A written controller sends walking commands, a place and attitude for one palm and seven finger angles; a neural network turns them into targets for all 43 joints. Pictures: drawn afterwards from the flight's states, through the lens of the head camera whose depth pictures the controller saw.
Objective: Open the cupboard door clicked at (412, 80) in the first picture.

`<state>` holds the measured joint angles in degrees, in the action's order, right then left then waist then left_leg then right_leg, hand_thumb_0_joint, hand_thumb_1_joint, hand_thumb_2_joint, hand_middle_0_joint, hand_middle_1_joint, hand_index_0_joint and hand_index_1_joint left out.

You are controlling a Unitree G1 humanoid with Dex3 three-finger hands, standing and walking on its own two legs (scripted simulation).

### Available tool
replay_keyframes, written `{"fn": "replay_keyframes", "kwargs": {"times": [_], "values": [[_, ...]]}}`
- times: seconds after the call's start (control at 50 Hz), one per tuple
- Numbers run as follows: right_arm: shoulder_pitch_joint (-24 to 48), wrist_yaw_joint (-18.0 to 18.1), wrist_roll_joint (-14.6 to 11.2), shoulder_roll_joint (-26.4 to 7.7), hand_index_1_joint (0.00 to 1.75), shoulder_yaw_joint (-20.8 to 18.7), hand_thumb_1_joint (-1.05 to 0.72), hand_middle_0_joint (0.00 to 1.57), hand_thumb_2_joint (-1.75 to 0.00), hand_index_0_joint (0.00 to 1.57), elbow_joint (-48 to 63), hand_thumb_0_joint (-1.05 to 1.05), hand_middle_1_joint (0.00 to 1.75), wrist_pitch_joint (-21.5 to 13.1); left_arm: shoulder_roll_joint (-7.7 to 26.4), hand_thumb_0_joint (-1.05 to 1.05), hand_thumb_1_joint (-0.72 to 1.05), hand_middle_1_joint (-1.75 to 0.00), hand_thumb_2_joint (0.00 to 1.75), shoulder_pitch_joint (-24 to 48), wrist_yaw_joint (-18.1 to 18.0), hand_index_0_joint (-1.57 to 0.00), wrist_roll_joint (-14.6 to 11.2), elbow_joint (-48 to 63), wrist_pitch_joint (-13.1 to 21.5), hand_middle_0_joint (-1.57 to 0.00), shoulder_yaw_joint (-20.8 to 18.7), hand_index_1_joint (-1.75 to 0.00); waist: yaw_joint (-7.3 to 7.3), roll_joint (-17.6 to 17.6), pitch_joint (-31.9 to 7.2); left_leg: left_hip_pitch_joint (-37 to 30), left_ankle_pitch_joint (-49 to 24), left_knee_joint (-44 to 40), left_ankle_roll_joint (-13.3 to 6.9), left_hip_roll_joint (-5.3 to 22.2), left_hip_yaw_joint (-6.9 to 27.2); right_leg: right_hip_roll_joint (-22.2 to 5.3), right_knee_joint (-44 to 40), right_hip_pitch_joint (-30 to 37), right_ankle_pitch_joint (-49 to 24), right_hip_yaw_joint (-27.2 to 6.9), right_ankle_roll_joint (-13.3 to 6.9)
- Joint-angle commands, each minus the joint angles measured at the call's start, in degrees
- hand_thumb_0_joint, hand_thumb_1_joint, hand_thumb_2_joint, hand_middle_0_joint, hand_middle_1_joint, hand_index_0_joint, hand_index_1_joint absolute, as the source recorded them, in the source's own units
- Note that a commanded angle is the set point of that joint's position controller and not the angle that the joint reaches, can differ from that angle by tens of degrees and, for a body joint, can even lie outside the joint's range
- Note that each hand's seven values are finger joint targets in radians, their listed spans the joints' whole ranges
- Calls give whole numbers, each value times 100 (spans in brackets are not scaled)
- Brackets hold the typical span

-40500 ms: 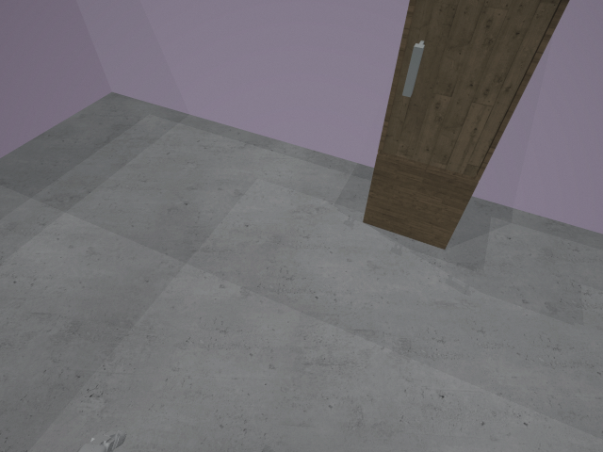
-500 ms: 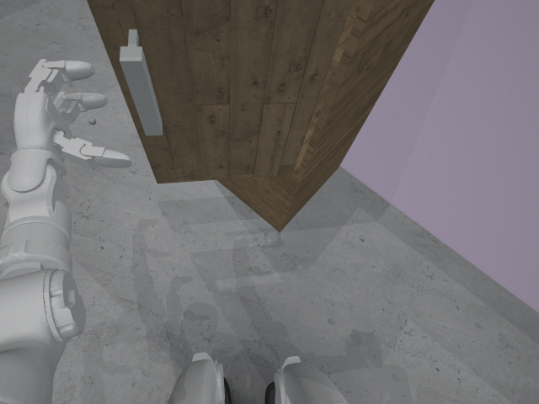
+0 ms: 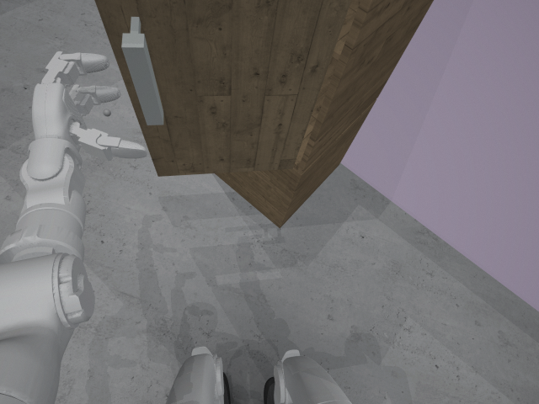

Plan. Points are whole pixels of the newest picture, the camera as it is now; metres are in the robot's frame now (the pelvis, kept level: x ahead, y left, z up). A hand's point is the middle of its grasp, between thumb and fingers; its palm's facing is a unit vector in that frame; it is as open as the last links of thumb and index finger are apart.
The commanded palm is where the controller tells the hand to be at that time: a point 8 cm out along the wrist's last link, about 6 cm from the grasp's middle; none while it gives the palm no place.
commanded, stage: move the hooked fingers beside the handle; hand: left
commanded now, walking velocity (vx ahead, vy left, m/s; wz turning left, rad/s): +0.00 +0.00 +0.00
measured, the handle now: (146, 74) +0.58 +0.15 +0.07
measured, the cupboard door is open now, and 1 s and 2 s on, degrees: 49 49 49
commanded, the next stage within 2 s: slide the fingers in behind the handle in 0.04 s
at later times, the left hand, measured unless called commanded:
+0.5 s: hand (122, 108) +0.53 +0.18 +0.06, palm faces +0.06 -1.00 -0.01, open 14.0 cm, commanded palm +0.50 +0.21 +0.07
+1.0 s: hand (137, 114) +0.51 +0.16 +0.07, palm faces +0.08 -1.00 -0.01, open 14.0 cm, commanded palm +0.49 +0.18 +0.07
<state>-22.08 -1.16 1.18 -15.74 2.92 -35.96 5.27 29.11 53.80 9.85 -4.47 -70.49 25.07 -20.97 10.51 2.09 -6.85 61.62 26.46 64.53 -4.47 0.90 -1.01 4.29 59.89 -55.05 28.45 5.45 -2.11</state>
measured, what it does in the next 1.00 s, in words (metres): stands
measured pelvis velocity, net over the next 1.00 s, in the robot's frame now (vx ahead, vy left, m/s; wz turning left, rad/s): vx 0.01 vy -0.01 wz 0.01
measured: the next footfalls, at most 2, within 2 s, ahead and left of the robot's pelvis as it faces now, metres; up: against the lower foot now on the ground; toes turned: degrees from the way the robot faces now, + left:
none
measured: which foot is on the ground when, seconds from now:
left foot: down 0.00-1.00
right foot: down 0.00-1.00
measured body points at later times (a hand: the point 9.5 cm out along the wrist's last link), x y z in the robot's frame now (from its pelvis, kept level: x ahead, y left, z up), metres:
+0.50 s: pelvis +0.01 -0.01 +0.00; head +0.15 +0.02 +0.43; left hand +0.52 +0.23 +0.07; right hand +0.00 -0.27 -0.10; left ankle +0.03 +0.07 -0.65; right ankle +0.00 -0.11 -0.65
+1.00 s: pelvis +0.01 -0.01 +0.00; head +0.13 +0.02 +0.43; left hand +0.50 +0.21 +0.07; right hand +0.01 -0.27 -0.11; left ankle +0.03 +0.07 -0.65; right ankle +0.00 -0.11 -0.65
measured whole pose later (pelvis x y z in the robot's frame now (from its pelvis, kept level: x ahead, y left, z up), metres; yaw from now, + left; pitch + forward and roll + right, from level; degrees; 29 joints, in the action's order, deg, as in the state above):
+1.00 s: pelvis +0.01 -0.01 +0.00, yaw +1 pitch +23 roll -4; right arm -21.8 -2.8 1.7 -14.8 1.6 -36.6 4.5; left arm 22.8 51.7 3.4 -4.4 -68.3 27.1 -17.5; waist 9.8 2.3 -7.8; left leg 60.5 27.0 64.5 -3.7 0.8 -0.8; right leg 4.3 60.4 -54.2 29.4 5.5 -2.8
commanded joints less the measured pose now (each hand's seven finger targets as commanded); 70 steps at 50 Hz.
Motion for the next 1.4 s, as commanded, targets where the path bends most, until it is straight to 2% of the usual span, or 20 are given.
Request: {"fn": "replay_keyframes", "kwargs": {"times": [0.0, 0.12, 0.18, 0.2, 0.24, 0.28, 0.38, 0.4, 0.44, 0.54, 0.58, 0.64, 0.82, 0.88, 0.94, 1.0, 1.16, 1.24, 1.34, 1.38], "values": [[-1049, 89, 5, -1118, 30, -431, -90, 20, -90, 20, 216, 0, 30, -83, 1363, 0, -50, -120, 30, 2673, -68, -30, -8, 1347, 451, -30, -170, -120, 72, 880, -2856, -3289, -2164, -663, 305, 167, 887, 22, -652, -49, -1417, -325, 33], [-1111, 79, -16, -1114, 30, -426, -90, 20, -90, 20, 230, 0, 30, -53, 1558, 0, -50, -120, 30, 2360, -38, -30, 3, 1241, 393, -30, -305, -120, 25, 795, -2888, -3100, -2333, -624, 273, 145, 758, 43, -681, 286, -1713, -383, 48], [-1129, 83, -34, -1075, 30, -405, -90, 20, -90, 20, 239, 0, 30, -59, 1202, 0, -50, -120, 30, 2486, 36, -30, -74, 1156, 270, -30, -42, -120, 167, 631, -2566, -2853, -2086, -641, 212, 115, 704, 43, -752, 301, -1656, -386, 67], [-1136, 97, -36, -1104, 30, -412, -90, 20, -90, 20, 226, 0, 30, -54, 1464, 0, -50, -120, 30, 2433, 32, -30, -64, 1127, 253, -30, -231, -120, 89, 678, -2617, -2803, -2137, -636, 218, 120, 672, 36, -744, 399, -1733, -414, 69], [-1137, 104, -46, -1096, 30, -413, -90, 20, -90, 20, 263, 0, 30, -48, 1509, 0, -50, -120, 30, 2353, 35, -30, -98, 1185, 232, -30, -272, -120, 71, 652, -2671, -2736, -2149, -632, 209, 112, 637, 32, -754, 504, -1809, -443, 71], [-1138, 82, -25, -1043, 30, -422, -90, 20, -90, 20, 255, 0, 30, -89, 1187, 0, -50, -120, 30, 2572, 27, -30, -137, 1425, 325, -30, -72, -120, 142, 689, -2772, -2901, -2241, -590, 201, 107, 662, 39, -721, 418, -1854, -429, 68], [-1166, 46, -5, -1060, 30, -445, -90, 20, -90, 20, 220, 0, 30, -85, 1317, 0, -50, -120, 30, 2374, -71, -30, -82, 1427, 417, -30, -199, -120, 18, 880, -2896, -3007, -2470, -553, 244, 107, 665, 43, -647, 437, -1985, -427, 43], [-1147, 32, -7, -1023, 30, -442, -90, 20, -90, 20, 207, 0, 30, -79, 1047, 0, -50, -120, 30, 2493, -86, -30, -78, 1427, 398, -30, 25, -120, 123, 836, -2888, -3053, -2522, -541, 234, 112, 656, 35, -660, 380, -2053, -419, 68], [-1165, 22, 0, -1041, 30, -466, -90, 20, -90, 20, 178, 0, 30, -68, 1061, 0, -50, -120, 30, 2463, -122, -30, -43, 1385, 348, -30, 2, -120, 134, 763, -2828, -3010, -2496, -531, 236, 116, 650, 30, -676, 385, -2059, -419, 78], [-1128, -10, 13, -1016, 30, -485, -90, 20, -90, 20, 232, 0, 30, -56, 1065, 0, -50, -120, 30, 2303, -227, -30, -88, 1708, 430, -30, -127, -120, -29, 820, -3157, -3263, -2887, -541, 271, 112, 648, 39, -625, 592, -2341, -400, 58], [-1125, -34, 10, -978, 30, -479, -90, 20, -90, 20, 227, 0, 30, -66, 830, 0, -50, -120, 30, 2332, -253, -30, -107, 1693, 461, -30, 34, -120, 46, 765, -3020, -3216, -2902, -529, 252, 100, 638, 47, -626, 577, -2401, -399, 62], [-1075, -56, -4, -975, 30, -498, -90, 20, -90, 20, 256, 0, 30, -41, 834, 0, -50, -120, 30, 2095, -314, -30, -76, 1649, 452, -30, -3, -120, -33, 718, -2942, -3101, -2827, -570, 263, 81, 587, 42, -656, 698, -2438, -421, 70], [-1014, -77, -3, -940, 30, -505, -90, 20, -90, 20, 220, 0, 30, -62, 433, 0, -50, -120, 30, 2292, -447, -30, -61, 1426, 486, -30, 255, -120, 113, 451, -2571, -2893, -2426, -586, 244, 54, 591, 22, -697, 500, -2182, -434, 82], [-993, -90, 28, -929, 30, -524, -90, 20, -90, 20, 200, 0, 30, -120, 263, 0, -50, -120, 30, 2595, -516, -30, -41, 1674, 638, -30, 381, -120, 140, 739, -2768, -3172, -2406, -567, 270, 66, 663, 14, -645, 251, -1998, -405, 52], [-1000, -94, 52, -952, 30, -530, -90, 20, -90, 20, 128, 0, 30, -137, 335, 0, -50, -120, 30, 2645, -622, -30, 31, 1517, 678, -30, 340, -120, 134, 676, -2786, -3148, -2290, -568, 293, 76, 710, 16, -634, 193, -1842, -389, 50], [-970, -125, 62, -923, 30, -558, -90, 20, -90, 20, 92, 0, 30, -177, -153, 0, -50, -120, 30, 2846, -658, -30, 77, 1634, 747, -30, 744, -120, 223, 845, -2948, -3458, -2342, -572, 332, 112, 809, 9, -599, -88, -1729, -336, 44], [-1058, -132, 95, -981, 30, -587, -90, 20, -90, 20, -72, 0, 30, -230, -396, 0, -50, -120, 30, 3223, -821, -30, 111, 1419, 653, -30, 983, -120, 401, 625, -2711, -3255, -1831, -621, 292, 89, 877, 0, -705, -211, -1402, -323, 35], [-1035, -192, 123, -929, 30, -612, -90, 20, -90, 20, -84, 0, 30, -267, -917, 0, -50, -120, 30, 3144, -844, -30, 99, 1621, 730, -30, 1343, -120, 326, 1008, -2992, -3729, -2188, -617, 365, 117, 965, 2, -635, -411, -1478, -252, -9], [-1084, -219, 153, -978, 30, -644, -90, 20, -90, 20, -208, 0, 30, -291, -1137, 0, -50, -120, 30, 3409, -992, -30, 176, 1412, 701, -30, 1560, -120, 506, 750, -2628, -3572, -1770, -661, 349, 139, 1106, -13, -637, -699, -1248, -219, 3], [-1124, -222, 170, -986, 30, -650, -90, 20, -90, 20, -236, 0, 30, -317, -1136, 0, -50, -120, 30, 3613, -1057, -30, 190, 1506, 728, -30, 1574, -120, 546, 866, -2665, -3654, -1856, -660, 353, 139, 1138, -23, -594, -757, -1287, -207, -6]]}}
